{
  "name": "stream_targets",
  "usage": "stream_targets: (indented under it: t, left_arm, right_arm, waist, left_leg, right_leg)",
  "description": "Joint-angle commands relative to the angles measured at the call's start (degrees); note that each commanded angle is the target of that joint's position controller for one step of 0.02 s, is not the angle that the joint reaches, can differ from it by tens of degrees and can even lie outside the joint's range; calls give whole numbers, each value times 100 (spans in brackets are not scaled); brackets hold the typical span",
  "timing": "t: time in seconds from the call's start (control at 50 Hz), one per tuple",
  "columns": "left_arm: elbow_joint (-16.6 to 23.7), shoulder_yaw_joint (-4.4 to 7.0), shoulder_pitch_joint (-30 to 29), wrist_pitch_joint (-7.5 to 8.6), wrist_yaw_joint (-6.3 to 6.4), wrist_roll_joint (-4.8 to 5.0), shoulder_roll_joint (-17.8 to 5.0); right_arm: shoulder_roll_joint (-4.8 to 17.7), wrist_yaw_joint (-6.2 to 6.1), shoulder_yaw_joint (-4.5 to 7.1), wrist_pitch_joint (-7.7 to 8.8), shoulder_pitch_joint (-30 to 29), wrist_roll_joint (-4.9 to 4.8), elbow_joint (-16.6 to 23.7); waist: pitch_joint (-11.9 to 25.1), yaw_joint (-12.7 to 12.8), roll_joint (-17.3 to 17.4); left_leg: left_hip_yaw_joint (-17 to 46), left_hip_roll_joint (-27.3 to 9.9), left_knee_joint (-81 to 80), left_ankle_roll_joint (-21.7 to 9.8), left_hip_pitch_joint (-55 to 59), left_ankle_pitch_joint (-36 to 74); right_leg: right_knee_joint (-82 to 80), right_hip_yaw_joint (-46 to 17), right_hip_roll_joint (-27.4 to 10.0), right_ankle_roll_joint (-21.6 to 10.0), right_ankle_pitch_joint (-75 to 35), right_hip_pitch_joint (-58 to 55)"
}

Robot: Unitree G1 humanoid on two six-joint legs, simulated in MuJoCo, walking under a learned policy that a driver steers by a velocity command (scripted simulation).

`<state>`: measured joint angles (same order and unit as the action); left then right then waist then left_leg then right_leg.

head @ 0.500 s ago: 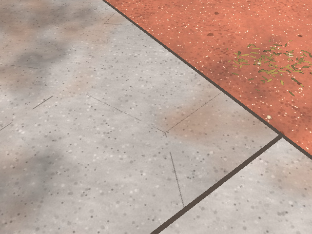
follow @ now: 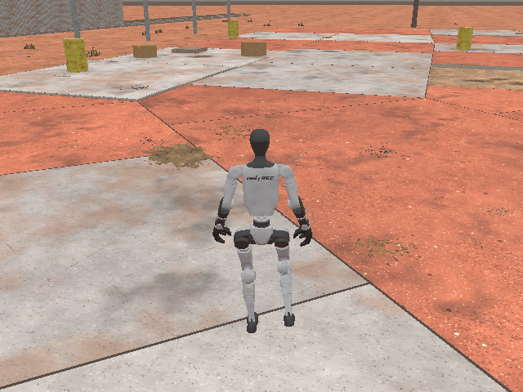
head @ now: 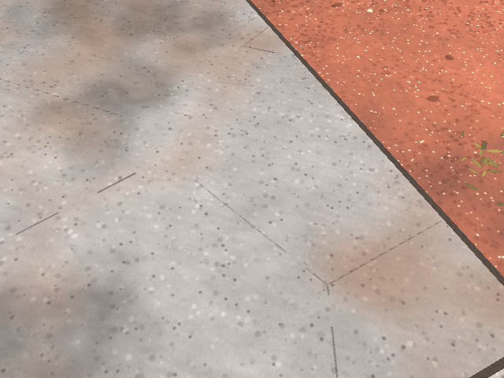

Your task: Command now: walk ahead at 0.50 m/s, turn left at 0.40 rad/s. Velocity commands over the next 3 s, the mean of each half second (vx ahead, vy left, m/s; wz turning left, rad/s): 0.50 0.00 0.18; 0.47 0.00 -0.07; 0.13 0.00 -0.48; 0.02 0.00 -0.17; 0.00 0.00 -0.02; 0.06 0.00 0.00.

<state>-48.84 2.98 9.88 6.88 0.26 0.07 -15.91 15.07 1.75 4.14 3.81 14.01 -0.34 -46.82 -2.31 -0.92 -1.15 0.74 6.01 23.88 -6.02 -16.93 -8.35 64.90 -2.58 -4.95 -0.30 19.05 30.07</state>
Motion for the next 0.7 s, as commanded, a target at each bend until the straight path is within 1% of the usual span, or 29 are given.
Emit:
stream_targets:
  t: [0.02,0.04,0.08,0.12,0.14,0.18,0.24,0.28,0.3,0.32,0.34,0.36,0.38,0.4,0.42,0.44,0.46,0.48,0.5,0.52,0.54,0.58,0.62,0.66,0.7]
  left_arm:
    - [296,158,270,-82,48,-74,-472]
    - [370,147,66,-101,57,-85,-438]
    - [481,117,-328,-94,40,-85,-353]
    - [573,78,-705,-58,-5,-49,-267]
    - [624,62,-897,-41,-31,-23,-250]
    - [729,55,-1190,-17,-79,22,-300]
    - [914,60,-1496,47,-175,26,-413]
    - [942,75,-1383,84,-222,29,-491]
    - [902,103,-1159,96,-227,33,-564]
    - [767,170,-654,108,-212,27,-682]
    - [538,276,204,112,-184,-12,-920]
    - [408,357,1201,96,-152,-76,-1304]
    - [196,420,1556,32,-196,-33,-1463]
    - [234,277,1481,9,-200,96,-920]
    - [329,208,1010,-22,-171,87,-722]
    - [416,169,621,-51,-168,20,-674]
    - [446,134,404,-57,-181,-26,-577]
    - [444,104,326,-45,-189,-78,-528]
    - [419,99,314,-34,-202,-62,-507]
    - [381,104,339,-16,-203,-29,-534]
    - [340,125,379,-4,-192,-9,-609]
    - [263,171,498,-23,-140,0,-759]
    - [200,183,610,-70,-98,22,-799]
    - [124,185,775,-104,-72,56,-829]
    - [15,191,1018,-134,-63,91,-873]
  right_arm:
    - [760,-95,157,127,-104,7,425]
    - [805,-134,165,135,14,-1,375]
    - [816,-185,157,126,214,-22,288]
    - [822,-209,146,112,385,-41,216]
    - [843,-212,144,112,486,-46,171]
    - [866,-207,139,108,663,-51,67]
    - [885,-230,147,45,900,-54,-67]
    - [944,-265,171,-16,924,-43,-106]
    - [985,-276,182,-41,851,-40,-93]
    - [1001,-277,176,-64,719,-40,-56]
    - [888,-262,117,-65,613,-9,14]
    - [622,-251,3,-40,726,112,137]
    - [138,-197,-124,75,1528,-29,86]
    - [719,-178,-34,145,1123,-118,49]
    - [924,-157,27,187,500,-182,232]
    - [867,-169,15,197,185,-133,300]
    - [801,-177,40,186,70,-48,328]
    - [716,-175,50,151,193,-28,320]
    - [612,-179,39,110,312,-35,290]
    - [519,-188,23,72,366,-37,275]
    - [469,-200,8,45,283,-20,311]
    - [423,-215,-15,30,-96,17,450]
    - [357,-195,-43,53,-441,24,535]
    - [274,-159,-81,88,-824,7,622]
    - [256,-116,-102,113,-1197,-28,722]
  waist:
    - [435,230,378]
    - [359,167,379]
    - [290,9,426]
    - [239,-173,479]
    - [185,-268,506]
    - [49,-391,540]
    - [-54,-457,515]
    - [-8,-341,592]
    - [105,-197,666]
    - [406,101,687]
    - [1046,500,587]
    - [1919,780,-102]
    - [2479,465,-1791]
    - [2014,689,-1059]
    - [1147,666,-598]
    - [688,507,-102]
    - [400,358,-5]
    - [386,187,-171]
    - [394,108,-277]
    - [382,59,-321]
    - [323,47,-317]
    - [216,109,-237]
    - [167,203,-213]
    - [103,339,-225]
    - [26,492,-227]
  left_leg:
    - [1462,-1527,-1273,-1116,417,1546]
    - [1312,-1479,-1320,-1071,378,1680]
    - [1015,-1295,-1320,-862,385,1680]
    - [840,-1177,-1313,-683,411,1302]
    - [864,-1205,-1341,-648,451,1043]
    - [1029,-1373,-1312,-647,737,785]
    - [1293,-1723,-928,-639,1626,1178]
    - [1395,-1881,-664,-545,2009,1716]
    - [1362,-1862,-432,-478,2065,2357]
    - [1206,-1689,80,-385,2010,3322]
    - [966,-1381,1066,-238,1579,3573]
    - [697,-906,2793,-33,350,1889]
    - [518,-25,4542,322,-1752,-2197]
    - [961,-345,5080,269,-2466,-2436]
    - [767,-634,5063,248,-2760,-1880]
    - [545,-910,4807,281,-2569,-1391]
    - [473,-1073,4472,327,-2403,-1118]
    - [471,-1212,4280,351,-2087,-954]
    - [426,-1260,4094,390,-1913,-892]
    - [365,-1299,3911,439,-1868,-858]
    - [316,-1341,3705,501,-1938,-733]
    - [252,-1395,3128,622,-2187,-225]
    - [181,-1362,2395,657,-2169,459]
    - [68,-1244,1668,649,-1954,1046]
    - [-28,-1120,1191,642,-1811,1338]
  right_leg:
    - [-641,-27,-239,191,-582,453]
    - [-1029,14,-226,256,-931,540]
    - [-1894,66,-146,278,-1782,491]
    - [-2701,132,-2,229,-2531,268]
    - [-2969,169,66,205,-2775,189]
    - [-3277,141,115,141,-2862,262]
    - [-3591,97,162,-47,-2290,731]
    - [-3732,132,226,-198,-1808,617]
    - [-3786,229,331,-291,-1574,251]
    - [-3949,407,511,-425,-1608,-534]
    - [-3818,264,336,-662,-1930,-1899]
    - [-3594,-978,-746,-1121,-2122,-3700]
    - [-4251,-3501,-1808,-1934,-905,-5360]
    - [-4639,-3734,-1668,-1704,181,-5149]
    - [-4787,-2924,-1491,-1449,101,-4345]
    - [-4949,-2330,-1273,-1347,-497,-3503]
    - [-5109,-1947,-1081,-1330,-1016,-2922]
    - [-5244,-1668,-940,-1302,-1359,-2580]
    - [-5379,-1454,-840,-1319,-1560,-2400]
    - [-5479,-1251,-798,-1353,-1775,-2267]
    - [-5575,-1083,-790,-1384,-1980,-2176]
    - [-5713,-819,-769,-1402,-2292,-2167]
    - [-5750,-480,-612,-1271,-2443,-2197]
    - [-5754,-208,-474,-1142,-2418,-2191]
    - [-5720,-143,-499,-1105,-2243,-2319]
